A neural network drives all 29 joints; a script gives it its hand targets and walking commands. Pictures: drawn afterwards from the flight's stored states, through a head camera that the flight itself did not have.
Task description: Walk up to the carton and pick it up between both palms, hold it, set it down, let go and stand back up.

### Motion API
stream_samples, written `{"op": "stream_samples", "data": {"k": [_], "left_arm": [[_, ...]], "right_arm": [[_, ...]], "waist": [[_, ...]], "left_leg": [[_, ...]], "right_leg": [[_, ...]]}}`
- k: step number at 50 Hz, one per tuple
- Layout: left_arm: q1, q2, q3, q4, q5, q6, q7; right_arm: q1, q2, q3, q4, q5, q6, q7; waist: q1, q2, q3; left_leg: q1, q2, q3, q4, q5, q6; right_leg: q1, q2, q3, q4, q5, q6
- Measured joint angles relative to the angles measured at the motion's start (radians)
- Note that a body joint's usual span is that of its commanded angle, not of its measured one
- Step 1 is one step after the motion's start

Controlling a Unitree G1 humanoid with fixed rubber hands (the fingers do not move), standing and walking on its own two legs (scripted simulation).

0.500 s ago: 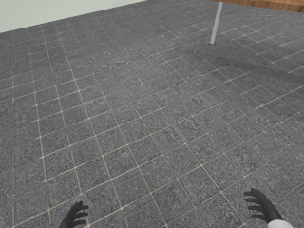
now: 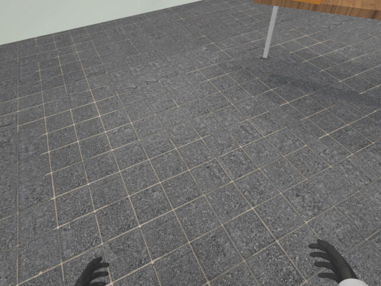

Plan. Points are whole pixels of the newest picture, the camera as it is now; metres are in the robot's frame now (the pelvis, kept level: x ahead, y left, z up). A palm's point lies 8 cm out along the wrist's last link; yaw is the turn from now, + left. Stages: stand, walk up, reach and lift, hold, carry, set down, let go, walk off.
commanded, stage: stand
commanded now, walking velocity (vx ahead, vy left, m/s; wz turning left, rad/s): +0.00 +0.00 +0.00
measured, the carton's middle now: out of the picture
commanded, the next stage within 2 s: walk up in 0.34 s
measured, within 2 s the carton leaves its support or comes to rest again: neither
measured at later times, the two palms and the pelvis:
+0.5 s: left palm out of the picture +0.10 +0.27 -0.10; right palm out of the picture +0.12 -0.28 -0.08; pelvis -0.02 +0.00 +0.00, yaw +0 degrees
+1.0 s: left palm (102, 281) +0.15 +0.22 -0.08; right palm out of the picture +0.12 -0.44 -0.08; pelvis +0.06 -0.10 +0.00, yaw -11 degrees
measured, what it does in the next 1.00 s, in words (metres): steps to the right: right foot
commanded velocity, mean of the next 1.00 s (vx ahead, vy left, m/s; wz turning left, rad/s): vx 0.00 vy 0.00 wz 0.00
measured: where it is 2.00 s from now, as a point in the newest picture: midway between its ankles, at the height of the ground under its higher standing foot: (245, 256)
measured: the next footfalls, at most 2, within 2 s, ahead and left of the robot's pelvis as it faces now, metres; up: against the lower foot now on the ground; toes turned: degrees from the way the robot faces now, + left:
right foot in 0.84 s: +0.10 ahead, -0.21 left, +0.00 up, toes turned -13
left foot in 1.30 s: +0.32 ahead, -0.04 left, +0.00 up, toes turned -9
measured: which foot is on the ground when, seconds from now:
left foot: down 0.00-0.86, up 0.88-1.00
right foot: down 0.00-0.58, up 0.60-0.82, down 0.84-1.00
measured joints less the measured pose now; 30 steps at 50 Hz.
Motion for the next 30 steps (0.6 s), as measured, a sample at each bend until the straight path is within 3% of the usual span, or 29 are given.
{"op": "stream_samples", "data": {"k": [27,30], "left_arm": [[-0.012,0.0,0.0,0.083,0.0,0.0,0.0],[0.024,0.016,0.0,0.067,0.0,0.0,-0.037]], "right_arm": [[0.0,-0.003,0.0,0.074,0.0,0.0,0.002],[0.0,-0.023,0.0,0.074,0.0,-0.03,0.02]], "waist": [[0.0,0.001,0.0],[-0.001,-0.001,0.001]], "left_leg": [[0.0,0.0,0.0,-0.012,0.031,0.001],[0.016,0.004,0.025,-0.013,-0.006,0.023]], "right_leg": [[0.003,0.0,0.0,-0.019,0.034,0.0],[-0.013,0.002,0.016,0.032,-0.011,-0.003]]}}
